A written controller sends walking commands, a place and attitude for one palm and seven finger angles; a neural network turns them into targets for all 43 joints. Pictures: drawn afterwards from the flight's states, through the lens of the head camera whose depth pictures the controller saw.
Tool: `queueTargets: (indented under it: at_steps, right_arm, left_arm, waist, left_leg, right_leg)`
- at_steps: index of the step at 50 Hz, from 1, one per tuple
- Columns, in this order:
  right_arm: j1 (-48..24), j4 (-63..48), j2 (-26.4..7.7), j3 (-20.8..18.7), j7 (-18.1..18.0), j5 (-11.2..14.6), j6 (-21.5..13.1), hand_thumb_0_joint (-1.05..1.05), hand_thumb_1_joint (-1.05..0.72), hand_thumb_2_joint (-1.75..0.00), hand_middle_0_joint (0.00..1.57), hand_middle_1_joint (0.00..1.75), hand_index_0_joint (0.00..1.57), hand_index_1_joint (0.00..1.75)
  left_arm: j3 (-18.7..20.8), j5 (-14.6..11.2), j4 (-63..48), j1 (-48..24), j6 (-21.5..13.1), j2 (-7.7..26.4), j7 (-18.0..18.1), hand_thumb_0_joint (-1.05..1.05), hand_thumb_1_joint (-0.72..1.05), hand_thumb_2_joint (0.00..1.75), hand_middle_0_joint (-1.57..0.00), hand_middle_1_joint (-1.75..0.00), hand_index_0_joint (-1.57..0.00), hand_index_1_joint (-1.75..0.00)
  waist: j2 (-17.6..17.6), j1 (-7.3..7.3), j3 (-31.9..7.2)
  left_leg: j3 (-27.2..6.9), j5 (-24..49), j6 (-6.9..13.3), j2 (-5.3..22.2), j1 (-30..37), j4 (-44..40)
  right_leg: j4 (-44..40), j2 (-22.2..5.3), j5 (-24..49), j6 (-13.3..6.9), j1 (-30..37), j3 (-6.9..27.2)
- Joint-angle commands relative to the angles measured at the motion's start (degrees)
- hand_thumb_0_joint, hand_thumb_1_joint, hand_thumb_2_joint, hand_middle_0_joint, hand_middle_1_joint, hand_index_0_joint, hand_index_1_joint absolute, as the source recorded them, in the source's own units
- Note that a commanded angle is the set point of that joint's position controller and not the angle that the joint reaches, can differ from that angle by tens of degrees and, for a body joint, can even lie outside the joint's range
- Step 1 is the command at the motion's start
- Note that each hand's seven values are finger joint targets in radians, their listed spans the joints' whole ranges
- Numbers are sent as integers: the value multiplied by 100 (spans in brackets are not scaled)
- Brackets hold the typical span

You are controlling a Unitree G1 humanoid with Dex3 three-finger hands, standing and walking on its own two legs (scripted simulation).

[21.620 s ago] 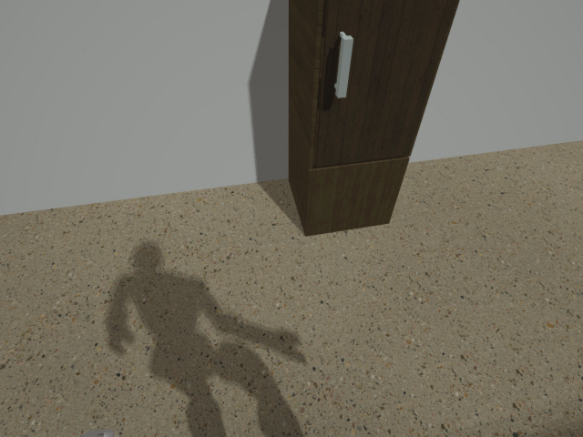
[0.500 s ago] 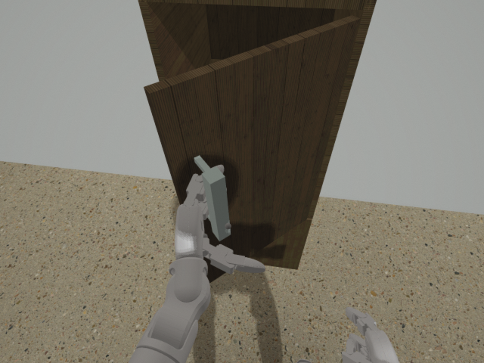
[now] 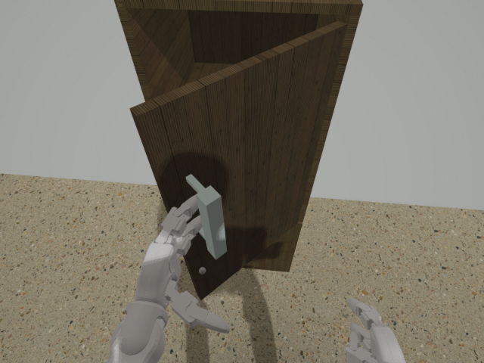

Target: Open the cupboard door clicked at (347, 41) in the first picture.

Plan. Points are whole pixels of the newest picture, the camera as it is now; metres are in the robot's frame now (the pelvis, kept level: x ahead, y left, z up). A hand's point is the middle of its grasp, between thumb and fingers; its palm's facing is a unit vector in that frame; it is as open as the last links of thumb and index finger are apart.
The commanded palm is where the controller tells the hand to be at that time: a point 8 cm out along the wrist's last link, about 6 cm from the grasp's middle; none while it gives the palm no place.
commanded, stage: slide the hand sideways off the handle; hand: left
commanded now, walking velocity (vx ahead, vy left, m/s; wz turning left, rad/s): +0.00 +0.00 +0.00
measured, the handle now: (205, 218) +0.33 +0.08 +0.07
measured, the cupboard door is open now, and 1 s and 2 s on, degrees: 46 46 46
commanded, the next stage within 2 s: draw the hand back to the body in 0.60 s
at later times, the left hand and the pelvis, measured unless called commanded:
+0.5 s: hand (154, 299) +0.20 +0.14 +0.07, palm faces -0.04 -1.00 -0.05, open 16.2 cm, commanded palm +0.17 +0.19 +0.07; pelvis +0.01 -0.01 -0.01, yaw +2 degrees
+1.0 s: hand (129, 290) +0.20 +0.16 +0.10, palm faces -0.04 -1.00 -0.08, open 16.3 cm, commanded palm +0.16 +0.22 +0.11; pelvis +0.00 +0.00 -0.01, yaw +1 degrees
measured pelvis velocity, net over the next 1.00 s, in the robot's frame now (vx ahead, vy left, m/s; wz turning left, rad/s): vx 0.00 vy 0.00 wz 0.03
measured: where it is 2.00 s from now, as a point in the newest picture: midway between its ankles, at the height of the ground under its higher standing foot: outside the picture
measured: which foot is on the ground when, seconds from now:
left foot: down 0.00-1.00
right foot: down 0.00-1.00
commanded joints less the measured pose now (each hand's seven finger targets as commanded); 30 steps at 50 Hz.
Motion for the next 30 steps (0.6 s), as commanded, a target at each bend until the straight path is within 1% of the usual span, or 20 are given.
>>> queueTargets:
  at_steps: [1,2,3,4,6,7,8,10,11,12,13,15,16,19,21,23,25,28,29,30]
  right_arm:
    - [-456,-1015,-558,-253,-57,31,-388,0,-90,-90,20,30,20,30]
    - [-460,-1021,-567,-263,-67,27,-424,0,-90,-90,20,30,20,30]
    - [-427,-1028,-570,-272,-73,36,-459,0,-90,-90,20,30,20,30]
    - [-422,-1031,-583,-275,-81,28,-485,0,-90,-90,20,30,20,30]
    - [-371,-1054,-595,-290,-96,32,-528,0,-90,-90,20,30,20,30]
    - [-339,-1057,-611,-296,-109,44,-537,0,-90,-90,20,30,20,30]
    - [-336,-1063,-613,-297,-119,39,-554,0,-90,-90,20,30,20,30]
    - [-350,-1079,-635,-300,-146,56,-579,0,-90,-90,20,30,20,30]
    - [-337,-1056,-648,-303,-167,62,-589,0,-90,-90,20,30,20,30]
    - [-340,-1053,-658,-310,-187,68,-597,0,-90,-90,20,30,20,30]
    - [-350,-1071,-657,-314,-197,77,-621,0,-90,-90,20,30,20,30]
    - [-345,-1090,-664,-318,-202,102,-650,0,-90,-90,20,30,20,30]
    - [-325,-1098,-670,-317,-208,102,-666,0,-90,-90,20,30,20,30]
    - [-353,-1086,-698,-338,-238,119,-679,0,-90,-90,20,30,20,30]
    - [-348,-1085,-718,-337,-243,129,-716,0,-90,-90,20,30,20,30]
    - [-339,-1085,-715,-357,-264,157,-735,0,-90,-90,20,30,20,30]
    - [-367,-1093,-740,-350,-271,165,-764,0,-90,-90,20,30,20,30]
    - [-352,-1102,-733,-356,-291,186,-827,0,-90,-90,20,30,20,30]
    - [-397,-1113,-753,-342,-294,175,-842,0,-90,-90,20,30,20,30]
    - [-372,-1110,-760,-341,-305,180,-855,0,-90,-90,20,30,20,30]
  left_arm:
    - [544,-174,-1701,-124,-513,241,-64,0,-50,30,-15,-30,-15,-30]
    - [515,-201,-1826,-175,-555,239,-116,0,-50,30,-15,-30,-15,-30]
    - [560,-218,-1877,6,-590,284,-164,0,-50,30,-15,-30,-15,-30]
    - [531,-240,-1863,207,-601,277,-224,0,-50,30,-15,-30,-15,-30]
    - [714,-328,-2038,446,-659,429,-354,0,-50,30,-15,-30,-15,-30]
    - [789,-355,-1961,565,-658,491,-420,0,-50,30,-15,-30,-15,-30]
    - [787,-387,-2030,518,-681,490,-485,0,-50,30,-15,-30,-15,-30]
    - [957,-462,-2013,689,-701,639,-611,0,-50,30,-15,-30,-15,-30]
    - [1048,-514,-2003,600,-707,703,-669,0,-50,30,-15,-30,-15,-30]
    - [1188,-547,-1990,605,-722,796,-717,0,-50,30,-15,-30,-15,-30]
    - [1154,-598,-2026,655,-732,732,-786,0,-50,30,-15,-30,-15,-30]
    - [1243,-714,-1998,920,-731,763,-908,0,-50,30,-15,-30,-15,-30]
    - [1272,-776,-2099,900,-739,788,-961,0,-50,30,-15,-30,-15,-30]
    - [1488,-872,-2006,1123,-734,950,-1109,0,-50,30,-15,-30,-15,-30]
    - [1481,-924,-2102,1007,-783,985,-1228,0,-50,30,-15,-30,-15,-30]
    - [1629,-1003,-2060,1256,-793,1069,-1323,0,-50,30,-15,-30,-15,-30]
    - [1593,-1046,-2131,1097,-796,1087,-1396,0,-50,30,-15,-30,-15,-30]
    - [1648,-1105,-2148,1190,-824,1096,-1409,0,-50,30,-15,-30,-15,-30]
    - [1579,-1110,-2162,1187,-806,1056,-1406,0,-50,30,-15,-30,-15,-30]
    - [1565,-1106,-2127,1034,-791,1078,-1399,0,-50,30,-15,-30,-15,-30]
  waist:
    - [-296,62,-951]
    - [-265,33,-964]
    - [-201,44,-942]
    - [-284,30,-912]
    - [-260,55,-1083]
    - [-323,33,-985]
    - [-435,15,-1029]
    - [-327,23,-950]
    - [-369,-11,-932]
    - [-395,16,-972]
    - [-269,14,-998]
    - [-252,46,-1038]
    - [-296,33,-1106]
    - [-439,47,-1069]
    - [-288,-3,-1029]
    - [-200,38,-984]
    - [-125,-15,-922]
    - [-109,18,-908]
    - [-136,17,-857]
    - [-208,-40,-799]
  left_leg:
    - [-246,1202,30,-177,-268,-642]
    - [-258,1199,33,-190,-285,-593]
    - [-281,1225,24,-184,-292,-568]
    - [-283,1308,47,-191,-317,-513]
    - [-274,1371,40,-209,-370,-423]
    - [-272,1297,37,-210,-450,-388]
    - [-282,1276,45,-221,-509,-349]
    - [-281,1198,42,-228,-622,-279]
    - [-276,1130,43,-238,-677,-202]
    - [-287,1109,34,-235,-724,-187]
    - [-275,1116,34,-248,-703,-152]
    - [-283,1209,26,-246,-730,-114]
    - [-291,1239,30,-252,-727,-79]
    - [-306,1200,30,-251,-905,4]
    - [-323,1138,25,-254,-899,17]
    - [-318,1115,23,-242,-897,32]
    - [-337,1045,30,-241,-909,53]
    - [-380,961,20,-231,-867,5]
    - [-390,957,35,-233,-909,22]
    - [-389,851,31,-224,-948,39]
  right_leg:
    - [-587,179,1245,-53,1123,171]
    - [-557,177,1255,-45,1090,187]
    - [-507,183,1264,-56,1045,166]
    - [-508,182,1371,-48,1048,188]
    - [-442,164,1515,-34,1124,219]
    - [-445,169,1437,-23,1060,232]
    - [-448,153,1438,-7,1096,274]
    - [-448,139,1305,-5,1044,325]
    - [-477,128,1209,8,1001,386]
    - [-463,127,1135,2,1022,404]
    - [-459,122,1140,2,999,422]
    - [-440,112,1257,-3,1074,438]
    - [-429,105,1330,13,1088,444]
    - [-463,86,1249,34,1133,543]
    - [-442,76,1135,31,1029,530]
    - [-433,99,1022,15,959,493]
    - [-449,101,838,15,845,490]
    - [-401,140,615,-9,744,378]
    - [-415,148,562,-16,717,386]
    - [-446,138,405,7,642,405]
